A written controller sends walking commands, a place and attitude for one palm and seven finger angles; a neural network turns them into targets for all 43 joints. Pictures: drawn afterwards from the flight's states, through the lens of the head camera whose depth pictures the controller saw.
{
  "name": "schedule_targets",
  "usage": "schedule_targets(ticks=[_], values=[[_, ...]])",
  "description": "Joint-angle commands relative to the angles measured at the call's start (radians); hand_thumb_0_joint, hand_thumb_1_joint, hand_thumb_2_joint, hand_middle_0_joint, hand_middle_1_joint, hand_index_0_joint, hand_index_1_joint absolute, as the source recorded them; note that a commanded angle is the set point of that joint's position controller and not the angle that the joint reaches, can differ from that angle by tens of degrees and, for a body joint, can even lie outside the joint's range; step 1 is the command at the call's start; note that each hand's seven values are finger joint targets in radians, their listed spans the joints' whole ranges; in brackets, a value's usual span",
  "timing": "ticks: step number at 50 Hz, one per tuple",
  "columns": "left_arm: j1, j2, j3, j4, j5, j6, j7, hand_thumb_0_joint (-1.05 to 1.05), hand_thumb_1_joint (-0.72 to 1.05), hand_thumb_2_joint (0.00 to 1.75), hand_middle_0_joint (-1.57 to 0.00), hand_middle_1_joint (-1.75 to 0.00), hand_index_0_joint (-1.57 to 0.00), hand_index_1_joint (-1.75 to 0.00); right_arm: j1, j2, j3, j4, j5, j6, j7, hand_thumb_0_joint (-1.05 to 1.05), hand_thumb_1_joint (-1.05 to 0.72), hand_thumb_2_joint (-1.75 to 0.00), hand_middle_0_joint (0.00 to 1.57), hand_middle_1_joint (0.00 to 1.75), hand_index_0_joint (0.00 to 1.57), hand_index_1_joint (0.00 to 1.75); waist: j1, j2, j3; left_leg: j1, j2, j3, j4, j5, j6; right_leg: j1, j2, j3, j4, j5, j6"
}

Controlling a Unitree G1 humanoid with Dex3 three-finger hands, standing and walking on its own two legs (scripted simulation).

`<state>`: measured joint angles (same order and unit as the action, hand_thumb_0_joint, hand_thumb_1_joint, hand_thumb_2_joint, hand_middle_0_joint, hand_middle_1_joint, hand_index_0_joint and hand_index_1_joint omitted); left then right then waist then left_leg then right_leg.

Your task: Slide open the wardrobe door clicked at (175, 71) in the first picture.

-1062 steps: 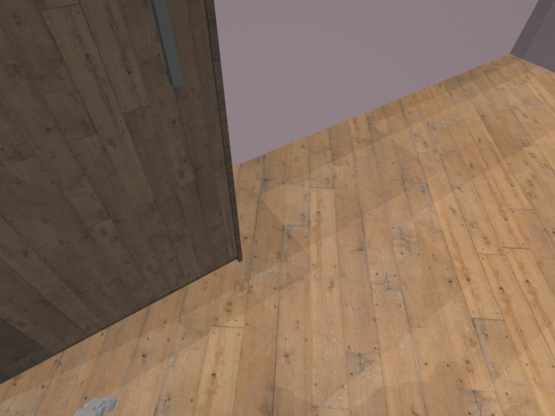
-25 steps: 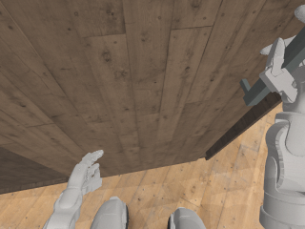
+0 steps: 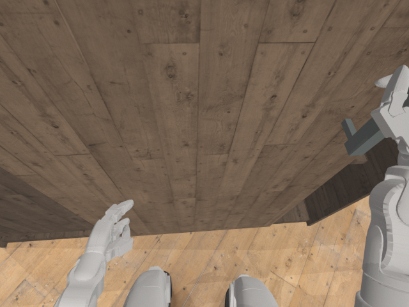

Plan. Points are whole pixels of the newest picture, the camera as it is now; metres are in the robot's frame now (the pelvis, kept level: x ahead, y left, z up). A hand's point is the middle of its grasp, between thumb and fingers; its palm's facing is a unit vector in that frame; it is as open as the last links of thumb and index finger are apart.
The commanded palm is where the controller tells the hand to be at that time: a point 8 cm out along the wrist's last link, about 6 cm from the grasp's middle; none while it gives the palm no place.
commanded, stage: step sideways, sliding the door along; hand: right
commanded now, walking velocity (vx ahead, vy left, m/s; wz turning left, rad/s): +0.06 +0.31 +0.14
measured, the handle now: out of the picture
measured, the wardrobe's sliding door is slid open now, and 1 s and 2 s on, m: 0.20 0.55 0.54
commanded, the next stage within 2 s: stop walking and hold the door there in 1.18 s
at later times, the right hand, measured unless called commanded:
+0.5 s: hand (234, 114) +0.31 -0.02 +0.24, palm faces +0.24 +0.97 -0.01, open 6.9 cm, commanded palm +0.28 +0.00 +0.22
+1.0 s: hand (70, 121) +0.30 +0.15 +0.24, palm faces +0.28 +0.96 -0.03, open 7.1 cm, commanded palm +0.26 +0.17 +0.21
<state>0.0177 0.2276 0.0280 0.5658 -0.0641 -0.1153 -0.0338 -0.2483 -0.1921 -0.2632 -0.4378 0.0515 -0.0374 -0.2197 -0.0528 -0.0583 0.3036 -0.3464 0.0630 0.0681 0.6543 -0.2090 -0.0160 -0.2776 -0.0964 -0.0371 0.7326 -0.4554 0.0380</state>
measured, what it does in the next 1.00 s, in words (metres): steps to the left: left foot, then right foot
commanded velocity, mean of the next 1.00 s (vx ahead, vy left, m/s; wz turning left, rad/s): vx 0.13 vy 0.30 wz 0.03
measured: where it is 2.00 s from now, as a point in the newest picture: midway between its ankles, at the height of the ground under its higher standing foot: outside the picture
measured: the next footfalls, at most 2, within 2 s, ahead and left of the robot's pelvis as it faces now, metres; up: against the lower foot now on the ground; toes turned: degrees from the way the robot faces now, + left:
left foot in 0.38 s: -0.03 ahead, +0.29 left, +0.00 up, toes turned +9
right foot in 0.54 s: +0.03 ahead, +0.00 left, +0.00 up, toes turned -1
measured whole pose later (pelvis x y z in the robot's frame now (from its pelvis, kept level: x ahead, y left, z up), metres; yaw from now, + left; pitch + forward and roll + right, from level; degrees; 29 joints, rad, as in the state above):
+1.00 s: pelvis -0.09 +0.32 -0.03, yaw +2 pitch -5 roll +2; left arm 0.08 0.17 -0.03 0.61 -0.05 -0.04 0.03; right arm -0.63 -0.21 -0.15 0.03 0.05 0.04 -0.19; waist -0.10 -0.07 0.17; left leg -0.35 0.09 0.06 0.83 -0.40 -0.05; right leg -0.44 -0.32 0.15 0.90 -0.43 0.01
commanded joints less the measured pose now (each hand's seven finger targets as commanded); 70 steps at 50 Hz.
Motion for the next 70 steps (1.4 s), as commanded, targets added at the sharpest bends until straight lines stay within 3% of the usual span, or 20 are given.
schedule_targets(ticks=[1,7,15,19,22,25,27,30,34,43,46,50,51,55,56,57,61,64,65,70], values=[[-0.059,0.099,0.080,-0.189,0.023,-0.006,-0.014,0.00,0.90,0.90,-0.20,-0.30,-0.20,-0.30,-0.356,-0.007,0.341,-0.390,0.016,-0.198,0.128,0.00,-0.90,-0.90,0.45,1.40,0.45,1.40,0.068,-0.184,-0.627,-0.057,-0.044,-0.068,0.554,-0.335,0.000,0.382,-0.484,0.337,-0.391,1.068,-0.260],[-0.010,0.098,0.071,-0.164,0.020,0.029,-0.021,0.00,0.90,0.90,-0.20,-0.30,-0.20,-0.30,-0.451,0.059,0.418,-0.266,-0.006,-0.149,0.120,0.00,-0.90,-0.90,0.45,1.40,0.45,1.40,0.081,-0.191,-0.530,-0.335,-0.029,-0.086,0.860,-0.318,-0.011,0.450,-0.387,0.134,-0.277,0.828,-0.244],[-0.005,0.078,0.043,-0.170,0.016,0.021,-0.009,0.00,0.90,0.90,-0.20,-0.30,-0.20,-0.30,-0.548,0.055,0.413,-0.113,-0.006,-0.145,0.135,0.00,-0.90,-0.90,0.45,1.40,0.45,1.40,0.098,-0.339,-0.491,0.076,-0.054,0.053,0.114,-0.208,-0.006,0.288,-0.317,0.019,-0.230,0.715,-0.146],[-0.028,0.016,0.011,-0.139,-0.011,0.013,0.013,0.00,0.90,0.90,-0.20,-0.30,-0.20,-0.30,-0.597,-0.029,0.368,-0.062,-0.024,-0.144,0.139,0.00,-0.90,-0.90,0.45,1.40,0.45,1.40,0.090,0.047,-0.494,0.286,0.064,-0.034,-0.350,0.346,0.017,0.107,-0.101,-0.038,0.097,0.259,-0.053],[-0.085,0.051,0.031,-0.104,0.013,0.018,0.044,0.00,0.90,0.90,-0.20,-0.30,-0.20,-0.30,-0.635,-0.079,0.323,-0.128,-0.003,-0.126,0.121,0.00,-0.90,-0.90,0.45,1.40,0.45,1.40,0.044,0.527,-0.490,0.351,0.244,-0.340,-0.221,0.807,0.233,-0.185,0.054,0.065,0.483,-0.190,-0.032],[-0.049,0.024,0.007,-0.071,0.014,0.053,0.039,0.00,0.90,0.90,-0.20,-0.30,-0.20,-0.30,-0.628,0.062,0.425,-0.143,0.001,-0.145,0.116,0.00,-0.90,-0.90,0.45,1.40,0.45,1.40,0.121,0.275,-0.556,0.374,0.137,-0.086,0.079,0.739,0.147,0.056,0.029,-0.020,-0.257,0.206,-0.040],[-0.080,0.106,0.072,-0.112,0.034,0.064,0.027,0.00,0.90,0.90,-0.20,-0.30,-0.20,-0.30,-0.603,0.010,0.377,-0.118,0.017,-0.168,0.123,0.00,-0.90,-0.90,0.45,1.40,0.45,1.40,0.079,-0.222,-0.661,-0.114,-0.042,-0.026,0.538,-0.196,0.015,0.534,-0.404,0.417,-0.386,1.029,-0.234],[-0.101,0.073,0.048,-0.118,0.033,0.105,0.008,0.00,0.90,0.90,-0.20,-0.30,-0.20,-0.30,-0.680,-0.035,0.334,-0.112,0.008,-0.169,0.130,0.00,-0.90,-0.90,0.45,1.40,0.45,1.40,0.090,-0.152,-0.577,-0.320,-0.048,-0.168,1.028,-0.318,0.013,0.403,-0.461,0.461,-0.399,0.751,-0.363],[-0.043,0.078,0.031,-0.117,0.029,0.115,0.031,0.00,0.90,0.90,-0.20,-0.30,-0.20,-0.30,-0.671,0.028,0.397,-0.043,-0.002,-0.118,0.128,0.00,-0.90,-0.90,0.45,1.40,0.45,1.40,0.069,-0.151,-0.542,-0.544,-0.015,-0.129,1.182,-0.248,0.010,0.441,-0.393,0.230,-0.364,0.562,-0.292],[-0.020,0.079,0.018,-0.130,0.024,0.061,0.067,0.00,0.90,0.90,-0.20,-0.30,-0.20,-0.30,-0.743,0.041,0.379,0.124,0.011,-0.083,0.145,0.00,-0.90,-0.90,0.45,1.40,0.45,1.40,0.073,-0.366,-0.473,-0.021,-0.014,0.092,0.399,-0.200,0.006,0.093,-0.298,-0.059,-0.426,0.154,-0.147],[-0.026,0.025,0.000,-0.106,0.012,0.045,0.065,0.00,0.90,0.90,-0.20,-0.30,-0.20,-0.30,-0.755,0.071,0.401,0.191,0.010,-0.075,0.138,0.00,-0.90,-0.90,0.45,1.40,0.45,1.40,0.053,-0.128,-0.515,0.256,-0.049,0.065,-0.006,-0.045,0.000,-0.059,-0.196,-0.027,-0.048,0.037,-0.076],[-0.088,0.027,-0.001,-0.068,0.011,0.000,0.083,0.00,0.90,0.90,-0.20,-0.30,-0.20,-0.30,-0.861,-0.133,0.284,-0.002,0.013,-0.061,0.108,0.00,-0.90,-0.90,0.45,1.40,0.45,1.40,0.030,0.509,-0.471,0.096,0.297,-0.652,-0.390,0.065,0.246,-0.325,0.083,0.081,0.798,-0.189,-0.005],[-0.112,0.056,0.014,-0.067,0.012,0.007,0.079,0.00,0.90,0.90,-0.20,-0.30,-0.20,-0.30,-0.888,-0.084,0.321,-0.034,0.024,-0.062,0.111,0.00,-0.90,-0.90,0.45,1.40,0.45,1.40,0.032,0.603,-0.405,0.101,0.286,-0.611,-0.360,0.050,0.292,-0.353,0.066,0.123,0.862,-0.119,-0.011],[-0.010,0.071,0.022,-0.049,0.002,0.073,0.067,0.00,0.90,0.90,-0.20,-0.30,-0.20,-0.30,-0.710,0.013,0.335,-0.013,0.026,-0.083,0.111,0.00,-0.90,-0.90,0.45,1.40,0.45,1.40,0.095,0.347,-0.576,0.278,0.126,-0.119,0.194,0.574,0.148,0.056,0.012,0.069,-0.270,0.160,-0.053],[-0.038,0.095,0.043,-0.073,0.011,0.073,0.067,0.00,0.90,0.90,-0.20,-0.30,-0.20,-0.30,-0.716,0.004,0.347,-0.054,0.022,-0.115,0.111,0.00,-0.90,-0.90,0.45,1.40,0.45,1.40,0.098,0.019,-0.606,0.111,0.041,-0.069,0.458,0.374,0.096,0.337,-0.064,0.098,-0.503,0.591,-0.082],[-0.076,0.112,0.082,-0.105,0.019,0.063,0.043,0.00,0.90,0.90,-0.20,-0.30,-0.20,-0.30,-0.694,0.018,0.351,-0.061,0.029,-0.140,0.120,0.00,-0.90,-0.90,0.45,1.40,0.45,1.40,0.047,-0.322,-0.664,-0.225,-0.063,-0.055,0.752,-0.265,0.036,0.576,-0.385,0.442,-0.403,1.020,-0.161],[-0.030,0.104,0.050,-0.110,0.012,0.098,0.023,0.00,0.90,0.90,-0.20,-0.30,-0.20,-0.30,-0.665,-0.079,0.294,-0.097,0.016,-0.157,0.114,0.00,-0.90,-0.90,0.45,1.40,0.45,1.40,0.090,-0.144,-0.532,-0.683,-0.084,-0.140,1.465,-0.399,0.022,0.567,-0.407,0.387,-0.334,0.806,-0.344],[0.017,0.106,0.035,-0.137,0.023,0.089,0.047,0.00,0.90,0.90,-0.20,-0.30,-0.20,-0.30,-0.587,-0.116,0.263,-0.139,0.006,-0.137,0.102,0.00,-0.90,-0.90,0.45,1.40,0.45,1.40,0.062,-0.171,-0.514,-0.883,-0.053,-0.121,1.553,-0.388,0.022,0.631,-0.373,0.250,-0.324,0.706,-0.293],[0.108,0.151,0.047,-0.076,0.036,0.100,0.074,0.00,0.90,0.90,-0.20,-0.30,-0.20,-0.30,-0.290,-0.629,-0.276,0.223,-0.055,-0.127,0.044,0.00,-0.90,-0.90,0.45,1.40,0.45,1.40,0.035,-0.142,-0.521,-0.916,-0.043,-0.088,1.508,-0.349,0.002,0.614,-0.355,0.144,-0.381,0.679,-0.245],[0.074,0.133,0.016,-0.145,0.024,0.043,0.110,0.00,0.90,0.90,-0.20,-0.30,-0.20,-0.30,-0.303,-0.609,-0.233,0.057,-0.021,-0.168,0.085,0.00,-0.90,-0.90,0.45,1.40,0.45,1.40,0.059,-0.368,-0.473,-0.893,-0.030,0.003,1.428,-0.282,-0.010,0.462,-0.273,0.041,-0.423,0.586,-0.261]])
